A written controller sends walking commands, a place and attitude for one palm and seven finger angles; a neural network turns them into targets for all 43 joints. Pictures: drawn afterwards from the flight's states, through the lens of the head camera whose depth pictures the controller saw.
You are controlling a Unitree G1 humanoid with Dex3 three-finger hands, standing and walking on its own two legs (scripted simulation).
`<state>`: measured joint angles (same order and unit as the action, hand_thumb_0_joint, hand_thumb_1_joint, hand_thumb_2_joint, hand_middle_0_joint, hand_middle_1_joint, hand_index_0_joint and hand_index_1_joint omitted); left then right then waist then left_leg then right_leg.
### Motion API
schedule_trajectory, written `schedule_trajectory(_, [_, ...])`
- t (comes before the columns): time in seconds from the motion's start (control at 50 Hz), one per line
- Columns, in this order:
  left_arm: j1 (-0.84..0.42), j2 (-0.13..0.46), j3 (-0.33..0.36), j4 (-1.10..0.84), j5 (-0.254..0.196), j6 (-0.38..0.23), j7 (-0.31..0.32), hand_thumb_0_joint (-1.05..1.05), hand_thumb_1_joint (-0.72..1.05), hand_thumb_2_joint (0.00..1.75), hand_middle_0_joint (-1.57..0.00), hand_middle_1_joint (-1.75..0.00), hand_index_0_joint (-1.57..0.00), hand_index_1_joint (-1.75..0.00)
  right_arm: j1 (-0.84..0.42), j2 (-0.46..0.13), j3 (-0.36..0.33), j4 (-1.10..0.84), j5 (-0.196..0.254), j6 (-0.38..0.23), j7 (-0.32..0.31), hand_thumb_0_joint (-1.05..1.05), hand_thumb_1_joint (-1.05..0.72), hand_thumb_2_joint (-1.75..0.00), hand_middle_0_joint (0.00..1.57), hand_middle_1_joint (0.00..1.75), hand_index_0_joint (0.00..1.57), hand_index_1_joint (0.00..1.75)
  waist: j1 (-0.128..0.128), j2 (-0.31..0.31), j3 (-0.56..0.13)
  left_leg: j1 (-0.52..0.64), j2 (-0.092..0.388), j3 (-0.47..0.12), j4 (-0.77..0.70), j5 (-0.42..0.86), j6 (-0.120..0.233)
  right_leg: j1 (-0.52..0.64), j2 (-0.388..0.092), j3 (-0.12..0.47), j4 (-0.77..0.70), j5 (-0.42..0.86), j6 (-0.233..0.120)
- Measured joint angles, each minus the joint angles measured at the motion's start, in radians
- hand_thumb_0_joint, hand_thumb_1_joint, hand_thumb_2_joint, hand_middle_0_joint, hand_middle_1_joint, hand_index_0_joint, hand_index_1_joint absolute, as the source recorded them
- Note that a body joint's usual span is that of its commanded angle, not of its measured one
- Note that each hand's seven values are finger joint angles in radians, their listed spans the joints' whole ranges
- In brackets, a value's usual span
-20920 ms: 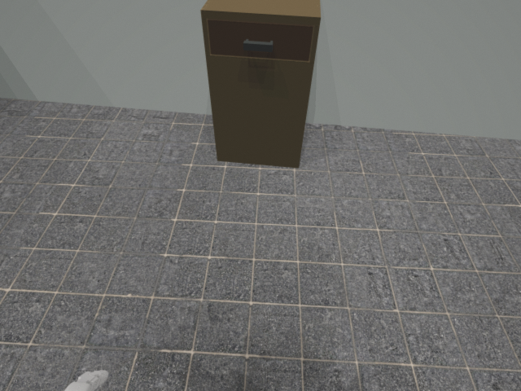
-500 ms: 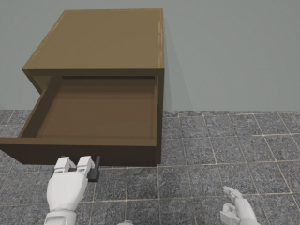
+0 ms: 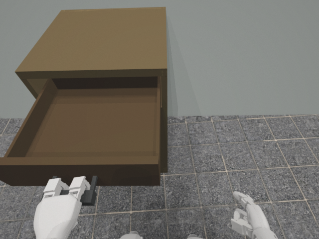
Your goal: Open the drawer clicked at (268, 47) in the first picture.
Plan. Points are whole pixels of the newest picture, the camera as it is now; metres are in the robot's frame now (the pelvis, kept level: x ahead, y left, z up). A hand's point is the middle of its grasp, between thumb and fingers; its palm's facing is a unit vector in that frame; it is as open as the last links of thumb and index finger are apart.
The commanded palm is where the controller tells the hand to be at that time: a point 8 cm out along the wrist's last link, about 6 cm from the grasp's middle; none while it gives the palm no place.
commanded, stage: open the thumb to release the handle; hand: left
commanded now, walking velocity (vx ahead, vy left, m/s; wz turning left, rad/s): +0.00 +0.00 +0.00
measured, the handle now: (72, 188) +0.24 +0.24 +0.00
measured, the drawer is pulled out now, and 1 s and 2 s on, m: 0.30 0.30 0.29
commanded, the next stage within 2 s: lift the hand off the handle in 0.58 s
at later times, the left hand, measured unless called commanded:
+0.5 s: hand (70, 211) +0.19 +0.23 -0.02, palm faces +0.00 -0.08 -1.00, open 10.6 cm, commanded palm +0.17 +0.23 +0.03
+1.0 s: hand (71, 209) +0.20 +0.23 -0.02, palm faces +0.01 -0.09 -1.00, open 13.8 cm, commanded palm +0.18 +0.23 +0.04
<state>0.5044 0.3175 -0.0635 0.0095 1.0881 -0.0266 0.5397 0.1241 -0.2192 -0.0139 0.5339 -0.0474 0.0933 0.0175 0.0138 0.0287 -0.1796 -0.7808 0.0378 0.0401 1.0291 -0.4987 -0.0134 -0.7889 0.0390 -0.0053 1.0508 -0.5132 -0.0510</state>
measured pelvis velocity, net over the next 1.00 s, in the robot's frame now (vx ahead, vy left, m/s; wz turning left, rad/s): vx -0.01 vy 0.00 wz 0.04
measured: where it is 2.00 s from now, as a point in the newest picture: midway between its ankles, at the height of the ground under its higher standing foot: outside the picture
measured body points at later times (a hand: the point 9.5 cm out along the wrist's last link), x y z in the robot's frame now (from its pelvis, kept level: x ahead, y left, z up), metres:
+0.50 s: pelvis +0.00 +0.00 +0.00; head +0.05 -0.03 +0.45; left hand +0.19 +0.23 +0.04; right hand +0.20 -0.21 -0.11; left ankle +0.00 +0.13 -0.67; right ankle +0.00 -0.09 -0.67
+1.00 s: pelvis -0.01 +0.00 +0.00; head +0.04 -0.02 +0.45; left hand +0.19 +0.23 +0.03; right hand +0.19 -0.22 -0.11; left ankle +0.00 +0.13 -0.67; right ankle +0.00 -0.09 -0.67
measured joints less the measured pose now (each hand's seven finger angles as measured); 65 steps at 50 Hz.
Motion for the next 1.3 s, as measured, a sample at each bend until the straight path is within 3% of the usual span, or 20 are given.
schedule_trajectory(0.1, [0.038, 0.01, 0.011, -0.024, -0.01, -0.01, -0.001, 0.04, 0.64, 0.72, -0.23, -1.32, -0.36, -1.28, 0.007, -0.002, -0.001, -0.004, -0.002, 0.002, 0.006, 0.01, -0.9, -0.9, 0.2, 0.3, 0.2, 0.3, -0.011, 0.0, -0.006, -0.004, 0.003, 0.006, 0.002, -0.007, 0.0, -0.007, 0.003, 0.006, 0.003, -0.005, 0.0])
schedule_trajectory(0.18, [0.008, 0.011, 0.002, -0.009, 0.014, -0.028, 0.035, 0.03, 0.62, 0.74, -0.26, -1.32, -0.37, -1.29, 0.012, -0.019, -0.019, 0.007, -0.015, -0.007, -0.001, 0.01, -0.9, -0.9, 0.2, 0.3, 0.2, 0.3, 0.004, 0.012, -0.005, -0.04, -0.005, -0.009, 0.028, -0.013, 0.001, -0.033, -0.005, -0.009, 0.023, -0.015, 0.003])
schedule_trajectory(0.28, [-0.036, -0.006, -0.002, 0.008, 0.006, -0.002, 0.051, 0.01, 0.55, 0.73, -0.31, -1.31, -0.38, -1.3, 0.009, -0.022, -0.026, 0.026, -0.012, -0.004, -0.01, 0.01, -0.9, -0.9, 0.2, 0.3, 0.2, 0.3, 0.023, 0.02, -0.002, -0.063, -0.013, -0.016, 0.045, -0.016, 0.003, -0.052, -0.013, -0.016, 0.041, -0.022, 0.005])
schedule_trajectory(0.46, [-0.089, -0.021, -0.04, 0.04, -0.008, 0.059, 0.016, 0.0, 0.12, 0.56, -0.34, -1.28, -0.36, -1.26, 0.011, 0.002, 0.002, 0.032, 0.006, 0.0, -0.034, 0.01, -0.9, -0.9, 0.2, 0.3, 0.2, 0.3, 0.03, 0.02, -0.001, -0.029, -0.019, -0.028, 0.007, 0.005, 0.002, -0.013, -0.018, -0.026, 0.004, -0.008, 0.003])
schedule_trajectory(0.58, [-0.105, 0.0, -0.039, 0.055, -0.005, 0.043, -0.01, 0.0, -0.23, 0.41, -0.33, -1.25, -0.33, -1.23, 0.006, 0.003, 0.011, 0.025, 0.009, -0.006, -0.043, 0.01, -0.9, -0.9, 0.2, 0.3, 0.2, 0.3, 0.029, 0.013, 0.006, -0.009, -0.017, -0.037, -0.012, 0.017, -0.002, 0.012, -0.015, -0.035, -0.021, 0.005, 0.0])
schedule_trajectory(0.7, [-0.11, -0.002, -0.036, 0.062, -0.005, 0.032, -0.012, 0.0, -0.41, 0.34, -0.32, -1.23, -0.32, -1.21, 0.003, -0.008, -0.001, 0.014, 0.006, -0.008, -0.037, 0.01, -0.9, -0.9, 0.2, 0.3, 0.2, 0.3, 0.025, 0.019, 0.007, -0.01, -0.016, -0.042, -0.007, 0.017, -0.001, 0.014, -0.014, -0.04, -0.024, 0.009, 0.0])
schedule_trajectory(1.0, [-0.16, -0.018, -0.058, 0.094, 0.002, 0.054, 0.003, 0.0, -0.49, 0.3, -0.31, -1.2, -0.32, -1.23, 0.023, -0.006, -0.007, 0.035, 0.004, 0.001, -0.032, 0.01, -0.9, -0.9, 0.2, 0.3, 0.2, 0.3, 0.026, 0.023, 0.006, -0.022, -0.02, -0.04, 0.002, 0.019, 0.006, 0.006, -0.019, -0.038, -0.018, 0.012, 0.007])
schedule_trajectory(1.3, [-0.125, 0.017, -0.068, 0.011, -0.053, 0.079, -0.074, 0.0, -0.49, 0.3, -0.32, -1.2, -0.39, -1.23, 0.04, -0.007, 0.002, 0.024, 0.017, -0.003, -0.042, 0.01, -0.9, -0.9, 0.2, 0.3, 0.2, 0.3, 0.012, 0.035, 0.03, 0.101, -0.021, -0.027, -0.099, 0.051, 0.016, 0.128, -0.017, -0.023, -0.126, 0.052, 0.018])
